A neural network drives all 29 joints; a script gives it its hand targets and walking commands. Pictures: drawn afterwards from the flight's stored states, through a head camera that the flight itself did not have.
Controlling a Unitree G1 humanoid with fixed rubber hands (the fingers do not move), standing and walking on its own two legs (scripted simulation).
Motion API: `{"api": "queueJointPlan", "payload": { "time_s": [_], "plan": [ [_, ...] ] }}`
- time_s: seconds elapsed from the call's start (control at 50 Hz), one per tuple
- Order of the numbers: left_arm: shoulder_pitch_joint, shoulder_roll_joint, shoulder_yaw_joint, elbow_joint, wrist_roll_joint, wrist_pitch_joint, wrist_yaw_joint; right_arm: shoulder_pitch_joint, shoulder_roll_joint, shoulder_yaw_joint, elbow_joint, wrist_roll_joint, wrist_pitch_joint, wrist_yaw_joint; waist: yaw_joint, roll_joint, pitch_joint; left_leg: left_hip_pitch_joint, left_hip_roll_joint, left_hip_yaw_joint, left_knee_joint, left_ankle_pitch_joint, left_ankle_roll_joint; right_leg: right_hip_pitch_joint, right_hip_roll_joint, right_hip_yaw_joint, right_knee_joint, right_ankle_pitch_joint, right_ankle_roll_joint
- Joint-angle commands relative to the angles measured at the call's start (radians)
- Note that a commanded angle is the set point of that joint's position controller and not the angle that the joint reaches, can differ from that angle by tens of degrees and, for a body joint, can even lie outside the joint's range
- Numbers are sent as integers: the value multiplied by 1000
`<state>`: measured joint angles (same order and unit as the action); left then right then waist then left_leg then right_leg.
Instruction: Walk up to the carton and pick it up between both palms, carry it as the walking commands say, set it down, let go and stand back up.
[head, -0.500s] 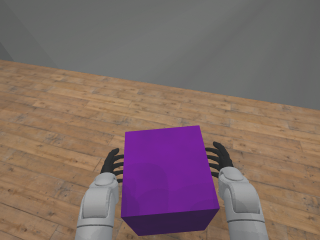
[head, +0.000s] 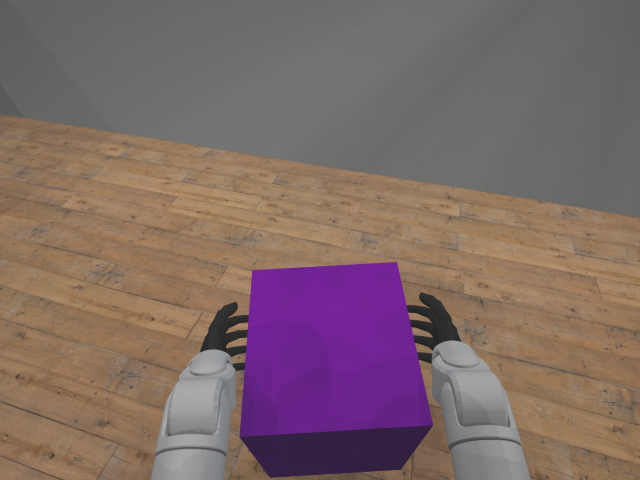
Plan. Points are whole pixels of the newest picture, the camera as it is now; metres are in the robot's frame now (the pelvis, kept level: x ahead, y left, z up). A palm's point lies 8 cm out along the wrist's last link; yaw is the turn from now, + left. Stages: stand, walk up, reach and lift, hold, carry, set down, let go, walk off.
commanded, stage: hold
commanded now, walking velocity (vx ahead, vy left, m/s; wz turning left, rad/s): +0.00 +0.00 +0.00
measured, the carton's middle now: (330, 375) +0.30 +0.01 -0.05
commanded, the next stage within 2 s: set down in 0.12 s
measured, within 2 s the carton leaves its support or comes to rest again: neither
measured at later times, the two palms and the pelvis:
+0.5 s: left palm (219, 346) +0.29 +0.15 +0.03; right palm (443, 354) +0.28 -0.14 +0.03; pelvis -0.02 +0.02 +0.00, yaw -8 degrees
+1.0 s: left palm (240, 365) +0.32 +0.14 -0.07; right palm (428, 368) +0.31 -0.14 -0.07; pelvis -0.03 +0.01 -0.03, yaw -8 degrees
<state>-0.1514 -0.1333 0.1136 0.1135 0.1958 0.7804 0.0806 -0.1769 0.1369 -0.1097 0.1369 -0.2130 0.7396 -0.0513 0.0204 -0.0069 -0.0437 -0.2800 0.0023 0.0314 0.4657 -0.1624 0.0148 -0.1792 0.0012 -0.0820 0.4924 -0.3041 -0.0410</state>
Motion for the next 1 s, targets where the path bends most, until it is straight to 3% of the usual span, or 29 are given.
{"api": "queueJointPlan", "payload": {
  "time_s": [0.0,0.02,0.06,0.1,0.12,0.18,0.24,0.26,0.28,0.32,0.34,0.36,0.4,0.42,0.44,0.46,0.48,0.58,0.6,0.62,0.68,0.76,0.78,0.84,0.86,0.88,0.9,0.96,0.98],
  "plan": [
    [-464,-855,-554,-222,-242,-99,-250,-335,954,526,-101,239,-62,198,10,-35,-259,289,-73,-151,-32,351,29,80,18,223,-96,429,19],
    [-460,-854,-545,-185,-242,-88,-257,-359,943,538,-110,257,-66,201,22,20,-286,265,-83,-153,-41,348,21,125,17,229,-85,463,15],
    [-399,-882,-596,-215,-282,-79,-264,-348,951,591,-163,267,-59,196,4,-24,-336,294,-91,-153,-38,401,13,142,31,221,-75,553,11],
    [-453,-855,-550,-160,-260,-65,-262,-356,925,527,-30,234,-51,207,44,16,-221,304,-86,-147,-71,320,3,86,32,223,-112,403,-3],
    [-383,-823,-506,-50,-209,-32,-265,-333,897,446,16,194,-29,213,-14,8,-174,301,-82,-108,-96,193,-10,86,61,206,-179,281,15],
    [-377,-872,-358,86,-153,-36,-270,-397,875,422,117,161,-25,254,70,-17,-7,294,-85,-108,-146,46,-5,19,71,189,-220,82,8],
    [-553,-883,-288,198,-116,-76,-275,-559,894,300,250,112,-73,288,50,11,-23,347,-57,-124,-133,-76,-5,-64,49,188,-192,-47,-18],
    [-587,-911,-291,175,-118,-97,-264,-632,932,327,266,144,-103,313,112,39,-58,403,-59,-123,-131,-69,-9,-120,55,193,-183,-59,-29],
    [-621,-946,-306,205,-130,-101,-268,-622,943,292,324,117,-107,318,71,29,-53,368,-53,-130,-125,-75,-18,-91,56,185,-177,-52,-37],
    [-683,-952,-296,251,-113,-123,-268,-706,928,263,365,110,-156,321,75,74,-75,334,-54,-130,-118,-51,-19,-91,51,195,-160,-26,-42],
    [-688,-969,-268,334,-120,-121,-273,-719,916,208,410,85,-158,317,28,37,-42,326,-45,-134,-114,-69,-11,-110,48,190,-161,-31,-45],
    [-651,-985,-247,323,-95,-132,-273,-689,915,197,410,70,-180,316,51,61,-68,339,-45,-142,-109,-15,-17,-122,51,186,-148,5,-47],
    [-695,-980,-220,427,-90,-148,-277,-747,847,127,458,35,-204,320,12,48,-56,369,-37,-153,-106,-90,-26,-158,55,178,-144,-45,-51],
    [-729,-984,-203,359,-74,-184,-268,-725,904,162,506,27,-217,322,72,51,-97,365,-48,-127,-99,-46,-27,-134,66,190,-145,-32,-54],
    [-802,-967,-222,348,-82,-192,-264,-739,880,94,555,15,-226,325,9,53,-76,366,-37,-140,-96,-50,-31,-205,60,184,-135,-41,-53],
    [-771,-950,-166,392,-58,-198,-257,-745,883,80,581,2,-240,324,60,38,-60,334,-41,-134,-82,-53,-33,-217,56,184,-126,-51,-58],
    [-744,-954,-161,440,-45,-208,-257,-758,858,48,568,-18,-254,319,28,25,-52,303,-45,-132,-81,-31,-22,-201,62,172,-115,-24,-50],
    [-769,-895,-90,450,13,-296,-252,-781,846,42,588,-33,-324,297,69,-4,-131,165,-53,-109,12,80,-16,-283,66,182,-56,24,-35],
    [-768,-895,-103,444,22,-305,-255,-690,855,34,631,-55,-329,294,31,27,-151,164,-57,-102,6,72,-20,-256,73,179,-60,33,-37],
    [-710,-906,-90,472,5,-318,-244,-738,871,68,585,-14,-346,295,96,39,-211,211,-60,-105,13,113,-22,-275,73,182,-31,46,-33],
    [-762,-938,-121,478,17,-379,-251,-844,891,134,532,4,-408,278,99,1,-343,103,-80,-84,74,134,-5,-240,80,193,-12,83,-18],
    [-707,-896,-118,461,43,-433,-255,-712,900,111,570,-40,-440,252,50,-30,-375,54,-85,-99,112,196,2,-307,105,189,38,192,7],
    [-738,-885,-102,423,52,-451,-257,-728,921,169,592,-17,-448,259,108,-14,-383,-10,-101,-73,129,186,3,-276,99,212,34,187,5],
    [-675,-925,-149,493,45,-473,-266,-798,891,195,507,1,-493,251,85,-28,-497,-9,-102,-91,173,216,3,-309,110,194,79,202,6],
    [-680,-926,-164,462,48,-492,-273,-725,931,169,522,-18,-507,237,38,-25,-469,-37,-98,-93,179,264,9,-342,112,199,93,292,15],
    [-667,-874,-136,433,64,-513,-277,-737,932,195,523,-25,-511,234,84,-43,-515,-86,-112,-81,205,261,13,-303,106,217,113,312,17],
    [-723,-885,-141,455,62,-519,-276,-776,901,163,540,-26,-525,233,35,-48,-462,-122,-102,-94,206,244,11,-394,112,200,130,302,23],
    [-701,-859,-155,435,69,-537,-278,-708,887,181,571,-42,-532,240,70,-40,-517,-131,-108,-94,237,245,2,-460,127,185,155,246,23],
    [-681,-857,-126,465,74,-533,-283,-687,895,156,589,-61,-526,231,35,-83,-464,-209,-107,-86,244,228,7,-458,125,185,146,266,28]
  ]
}}
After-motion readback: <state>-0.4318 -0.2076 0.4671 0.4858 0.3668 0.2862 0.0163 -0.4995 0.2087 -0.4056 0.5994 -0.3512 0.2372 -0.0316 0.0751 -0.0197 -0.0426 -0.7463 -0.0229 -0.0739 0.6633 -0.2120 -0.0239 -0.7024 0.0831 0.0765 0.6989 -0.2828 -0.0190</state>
